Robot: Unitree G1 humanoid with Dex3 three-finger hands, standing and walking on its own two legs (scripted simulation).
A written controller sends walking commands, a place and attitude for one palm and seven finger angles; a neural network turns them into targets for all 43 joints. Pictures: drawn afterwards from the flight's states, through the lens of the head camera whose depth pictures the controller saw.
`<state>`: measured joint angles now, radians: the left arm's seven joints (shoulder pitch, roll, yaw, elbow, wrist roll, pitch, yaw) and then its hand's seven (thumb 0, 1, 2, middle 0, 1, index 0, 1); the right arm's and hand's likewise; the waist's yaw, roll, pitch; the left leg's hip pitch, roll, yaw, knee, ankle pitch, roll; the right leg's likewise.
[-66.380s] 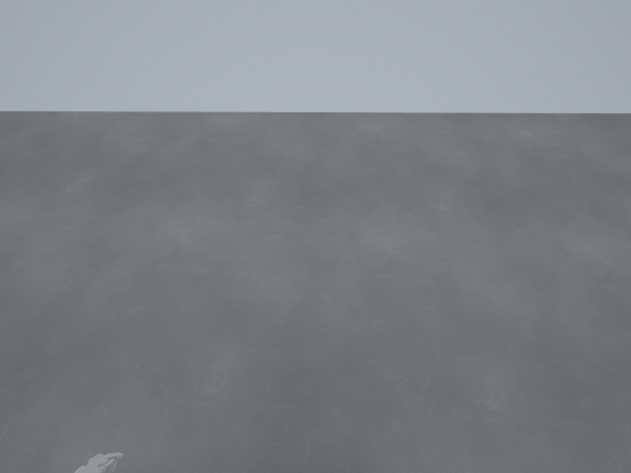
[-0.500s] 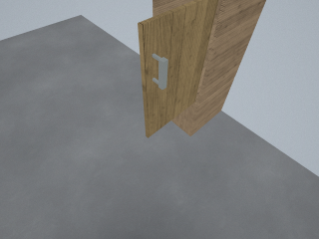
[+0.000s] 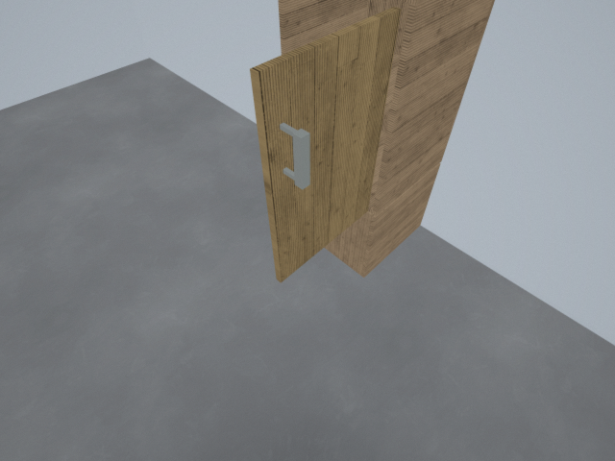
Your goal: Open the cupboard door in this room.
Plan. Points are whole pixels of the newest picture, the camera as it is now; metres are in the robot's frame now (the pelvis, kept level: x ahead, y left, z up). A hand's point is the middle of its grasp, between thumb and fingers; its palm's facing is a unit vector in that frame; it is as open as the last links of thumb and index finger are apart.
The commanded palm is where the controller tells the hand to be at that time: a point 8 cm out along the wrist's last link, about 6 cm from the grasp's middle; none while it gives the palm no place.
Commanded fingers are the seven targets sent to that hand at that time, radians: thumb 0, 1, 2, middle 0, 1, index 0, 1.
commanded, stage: let the arm hang, fingers relaxed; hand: left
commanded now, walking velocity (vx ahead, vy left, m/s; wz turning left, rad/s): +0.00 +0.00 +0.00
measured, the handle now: (294, 155) +0.63 +0.06 +0.04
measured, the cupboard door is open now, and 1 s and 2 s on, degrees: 91 91 91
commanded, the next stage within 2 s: look to check the result in 0.06 s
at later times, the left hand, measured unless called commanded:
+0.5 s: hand out of the picture +0.09 +0.24 -0.15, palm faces -0.02 -0.94 -0.34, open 7.3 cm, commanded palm none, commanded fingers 0.00 0.90 0.90 -0.20 -0.30 -0.20 -0.30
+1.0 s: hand out of the picture +0.12 +0.23 -0.16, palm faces -0.03 -0.94 -0.33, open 7.3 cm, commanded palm none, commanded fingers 0.00 0.90 0.90 -0.20 -0.30 -0.20 -0.30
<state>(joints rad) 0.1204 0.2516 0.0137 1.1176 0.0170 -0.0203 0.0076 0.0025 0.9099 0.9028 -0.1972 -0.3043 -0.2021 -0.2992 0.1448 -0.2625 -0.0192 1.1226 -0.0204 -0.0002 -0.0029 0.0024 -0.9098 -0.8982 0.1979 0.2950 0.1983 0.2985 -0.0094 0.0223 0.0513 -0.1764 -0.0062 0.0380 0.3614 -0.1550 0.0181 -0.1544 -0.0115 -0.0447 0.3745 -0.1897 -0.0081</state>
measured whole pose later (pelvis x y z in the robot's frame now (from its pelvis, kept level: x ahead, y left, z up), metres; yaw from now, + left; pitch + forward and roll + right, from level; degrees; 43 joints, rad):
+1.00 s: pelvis +0.04 -0.01 +0.00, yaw +0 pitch -1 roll +0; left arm 0.10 0.31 0.01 1.14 0.01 -0.02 0.01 0.00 0.91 0.90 -0.20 -0.30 -0.20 -0.30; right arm 0.11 -0.31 -0.01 1.13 -0.01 0.00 -0.01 0.00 -0.91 -0.90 0.20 0.30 0.20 0.30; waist -0.01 0.01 0.06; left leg -0.10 0.01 0.04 0.29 -0.18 0.00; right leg -0.07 0.01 -0.04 0.29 -0.20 -0.02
